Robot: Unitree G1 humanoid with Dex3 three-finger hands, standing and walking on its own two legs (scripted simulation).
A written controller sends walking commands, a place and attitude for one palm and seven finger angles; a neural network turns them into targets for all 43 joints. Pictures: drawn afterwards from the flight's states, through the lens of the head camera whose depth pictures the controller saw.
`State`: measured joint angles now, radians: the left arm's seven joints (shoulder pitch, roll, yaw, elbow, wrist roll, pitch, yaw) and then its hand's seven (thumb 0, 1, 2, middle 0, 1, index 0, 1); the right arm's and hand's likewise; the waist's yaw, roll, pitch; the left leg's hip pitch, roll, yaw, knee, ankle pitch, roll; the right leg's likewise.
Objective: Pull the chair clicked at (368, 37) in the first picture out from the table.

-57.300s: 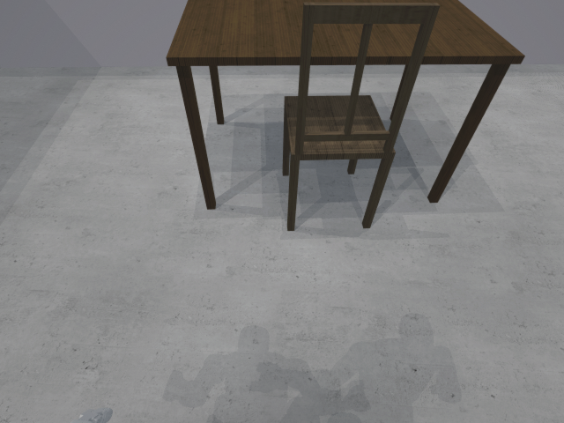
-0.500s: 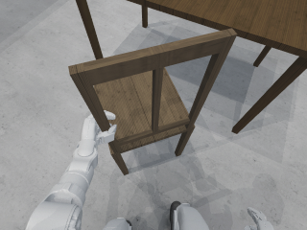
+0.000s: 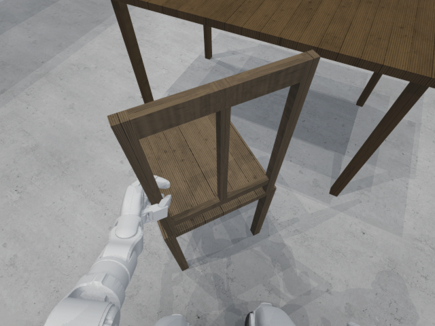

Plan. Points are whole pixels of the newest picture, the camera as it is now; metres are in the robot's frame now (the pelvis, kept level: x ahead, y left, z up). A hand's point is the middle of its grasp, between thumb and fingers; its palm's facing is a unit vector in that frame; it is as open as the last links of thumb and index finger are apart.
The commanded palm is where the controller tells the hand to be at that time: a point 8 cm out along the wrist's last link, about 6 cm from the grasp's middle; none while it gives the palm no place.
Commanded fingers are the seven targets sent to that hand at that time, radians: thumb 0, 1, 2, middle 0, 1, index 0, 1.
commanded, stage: step backward, pulling the chair out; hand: left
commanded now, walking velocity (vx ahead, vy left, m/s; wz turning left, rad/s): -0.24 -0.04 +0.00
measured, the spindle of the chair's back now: (222, 162) +0.45 +0.00 -0.04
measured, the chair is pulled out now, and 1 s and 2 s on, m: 0.44 0.49 0.49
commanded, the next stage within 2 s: stop walking, hand still on the chair in 0.10 s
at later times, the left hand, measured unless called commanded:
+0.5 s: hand (160, 230) +0.30 +0.13 -0.06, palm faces +0.01 -0.98 -0.18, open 5.6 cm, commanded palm +0.28 +0.18 -0.04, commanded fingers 0.00 0.90 0.90 -0.50 -1.45 -0.50 -1.45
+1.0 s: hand (160, 230) +0.29 +0.13 -0.05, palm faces +0.03 -0.99 -0.17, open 5.7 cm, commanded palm +0.27 +0.18 -0.04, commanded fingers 0.00 0.90 0.90 -0.50 -1.45 -0.50 -1.45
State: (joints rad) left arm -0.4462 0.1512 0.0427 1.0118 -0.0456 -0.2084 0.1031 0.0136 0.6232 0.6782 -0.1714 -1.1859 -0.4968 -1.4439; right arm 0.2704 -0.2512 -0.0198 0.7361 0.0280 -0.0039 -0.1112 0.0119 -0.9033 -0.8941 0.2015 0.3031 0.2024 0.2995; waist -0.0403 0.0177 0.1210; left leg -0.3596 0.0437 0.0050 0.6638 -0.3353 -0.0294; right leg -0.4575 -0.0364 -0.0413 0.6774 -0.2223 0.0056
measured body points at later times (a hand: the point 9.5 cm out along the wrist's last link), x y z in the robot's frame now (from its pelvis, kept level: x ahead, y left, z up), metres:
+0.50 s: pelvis -0.02 +0.00 +0.01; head +0.03 +0.00 +0.45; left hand +0.29 +0.18 -0.04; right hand +0.07 -0.24 -0.12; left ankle +0.01 +0.14 -0.72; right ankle +0.06 -0.12 -0.72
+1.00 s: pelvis +0.03 +0.00 +0.02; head +0.06 -0.01 +0.46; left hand +0.29 +0.18 -0.04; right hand +0.18 -0.26 -0.08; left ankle +0.01 +0.14 -0.72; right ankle +0.05 -0.12 -0.72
